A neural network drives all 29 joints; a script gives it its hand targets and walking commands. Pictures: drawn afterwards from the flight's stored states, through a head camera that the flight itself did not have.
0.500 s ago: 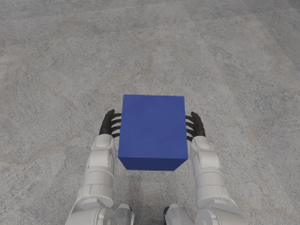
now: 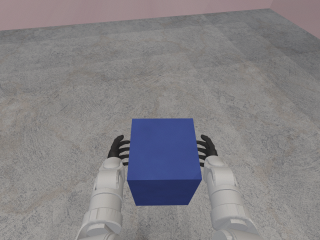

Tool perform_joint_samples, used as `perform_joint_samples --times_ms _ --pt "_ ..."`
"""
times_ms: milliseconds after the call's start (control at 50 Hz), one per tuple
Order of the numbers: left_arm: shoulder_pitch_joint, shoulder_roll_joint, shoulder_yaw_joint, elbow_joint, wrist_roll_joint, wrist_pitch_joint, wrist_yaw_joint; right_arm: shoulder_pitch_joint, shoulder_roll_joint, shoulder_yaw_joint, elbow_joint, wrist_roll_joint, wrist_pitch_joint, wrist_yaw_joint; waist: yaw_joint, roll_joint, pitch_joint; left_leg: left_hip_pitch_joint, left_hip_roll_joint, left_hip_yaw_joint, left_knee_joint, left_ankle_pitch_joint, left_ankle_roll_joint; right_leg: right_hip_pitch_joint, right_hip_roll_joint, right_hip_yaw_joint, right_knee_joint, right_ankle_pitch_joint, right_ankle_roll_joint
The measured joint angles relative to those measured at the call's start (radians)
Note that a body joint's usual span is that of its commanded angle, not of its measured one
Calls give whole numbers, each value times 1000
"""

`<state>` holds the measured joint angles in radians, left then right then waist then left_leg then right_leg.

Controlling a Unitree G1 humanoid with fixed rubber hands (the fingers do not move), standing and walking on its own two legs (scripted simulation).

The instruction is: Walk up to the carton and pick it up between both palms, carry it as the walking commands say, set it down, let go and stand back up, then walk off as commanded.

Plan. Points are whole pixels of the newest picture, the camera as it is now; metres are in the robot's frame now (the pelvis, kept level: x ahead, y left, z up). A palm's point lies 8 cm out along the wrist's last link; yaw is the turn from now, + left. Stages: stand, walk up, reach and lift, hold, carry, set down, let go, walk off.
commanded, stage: reach and lift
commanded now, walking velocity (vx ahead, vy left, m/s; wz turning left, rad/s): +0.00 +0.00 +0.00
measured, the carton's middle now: (162, 165) +0.34 -0.01 -0.06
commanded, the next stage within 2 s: hold in 1.76 s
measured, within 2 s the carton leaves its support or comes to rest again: neither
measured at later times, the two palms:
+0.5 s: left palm (109, 161) +0.30 +0.12 +0.05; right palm (215, 157) +0.30 -0.14 +0.05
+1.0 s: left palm (108, 160) +0.30 +0.12 +0.05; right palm (213, 156) +0.30 -0.14 +0.05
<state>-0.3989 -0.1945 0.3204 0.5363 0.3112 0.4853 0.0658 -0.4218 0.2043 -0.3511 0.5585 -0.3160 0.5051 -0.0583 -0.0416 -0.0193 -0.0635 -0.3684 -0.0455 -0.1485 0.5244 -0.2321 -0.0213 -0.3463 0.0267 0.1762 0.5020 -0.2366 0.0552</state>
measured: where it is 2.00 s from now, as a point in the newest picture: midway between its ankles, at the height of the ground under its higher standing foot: outside the picture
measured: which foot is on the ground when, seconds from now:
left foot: down 0.00-1.00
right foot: down 0.00-1.00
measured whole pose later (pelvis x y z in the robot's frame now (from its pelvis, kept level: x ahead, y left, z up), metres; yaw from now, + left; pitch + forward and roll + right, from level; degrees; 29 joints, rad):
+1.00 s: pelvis +0.00 -0.01 +0.01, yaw +0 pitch -6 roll +0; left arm -0.38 -0.19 0.24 0.38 0.30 0.74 0.06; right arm -0.39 0.19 -0.26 0.41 -0.30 0.75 -0.05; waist -0.01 -0.01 0.02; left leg -0.10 -0.03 -0.15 0.41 -0.20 -0.03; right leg -0.09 0.02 0.16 0.41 -0.21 0.04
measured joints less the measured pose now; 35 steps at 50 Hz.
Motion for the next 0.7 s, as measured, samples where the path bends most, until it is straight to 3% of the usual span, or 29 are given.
perform_joint_samples --times_ms 400,700 --pt "42 16 -80 -112 -27 193 -3 36 -14 86 -123 28 211 -10 7 -1 59 255 11 -13 -114 33 -3 257 -9 -20 -110 29 -13" --pt "5 2 -37 -124 -9 235 -10 -5 2 49 -116 -2 236 5 28 2 90 260 5 1 -97 33 1 255 -13 -12 -85 26 -8"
